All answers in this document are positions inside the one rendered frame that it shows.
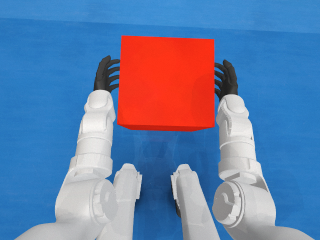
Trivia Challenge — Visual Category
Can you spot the left robot forearm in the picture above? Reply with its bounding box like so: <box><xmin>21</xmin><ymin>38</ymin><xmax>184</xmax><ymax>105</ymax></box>
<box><xmin>55</xmin><ymin>90</ymin><xmax>116</xmax><ymax>217</ymax></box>

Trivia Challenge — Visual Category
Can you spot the right robot forearm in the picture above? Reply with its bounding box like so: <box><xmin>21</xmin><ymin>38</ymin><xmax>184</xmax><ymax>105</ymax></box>
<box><xmin>215</xmin><ymin>94</ymin><xmax>271</xmax><ymax>195</ymax></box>

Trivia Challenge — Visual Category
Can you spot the robot left upper arm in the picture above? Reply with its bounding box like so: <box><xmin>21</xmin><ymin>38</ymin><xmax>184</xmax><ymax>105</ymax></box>
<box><xmin>14</xmin><ymin>177</ymin><xmax>118</xmax><ymax>240</ymax></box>

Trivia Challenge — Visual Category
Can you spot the right robot shin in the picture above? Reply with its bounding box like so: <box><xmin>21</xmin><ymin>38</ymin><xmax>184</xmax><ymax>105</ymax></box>
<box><xmin>175</xmin><ymin>164</ymin><xmax>199</xmax><ymax>209</ymax></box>

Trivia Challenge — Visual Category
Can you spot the right robot hand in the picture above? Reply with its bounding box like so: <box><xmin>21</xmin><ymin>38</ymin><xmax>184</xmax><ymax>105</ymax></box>
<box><xmin>214</xmin><ymin>59</ymin><xmax>238</xmax><ymax>102</ymax></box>

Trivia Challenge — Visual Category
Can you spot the carton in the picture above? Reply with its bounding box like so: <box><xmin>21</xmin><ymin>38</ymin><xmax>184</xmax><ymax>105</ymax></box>
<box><xmin>117</xmin><ymin>35</ymin><xmax>215</xmax><ymax>132</ymax></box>

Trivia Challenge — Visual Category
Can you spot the robot right upper arm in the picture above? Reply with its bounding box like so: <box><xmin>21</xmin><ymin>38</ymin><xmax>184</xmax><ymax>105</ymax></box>
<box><xmin>212</xmin><ymin>180</ymin><xmax>315</xmax><ymax>240</ymax></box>

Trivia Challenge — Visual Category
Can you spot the left robot hand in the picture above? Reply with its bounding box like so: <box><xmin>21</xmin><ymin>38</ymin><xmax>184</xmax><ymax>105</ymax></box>
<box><xmin>93</xmin><ymin>55</ymin><xmax>120</xmax><ymax>93</ymax></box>

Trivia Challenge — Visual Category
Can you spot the robot right foot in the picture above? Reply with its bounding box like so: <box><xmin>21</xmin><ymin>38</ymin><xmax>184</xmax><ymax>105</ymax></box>
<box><xmin>171</xmin><ymin>174</ymin><xmax>181</xmax><ymax>218</ymax></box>

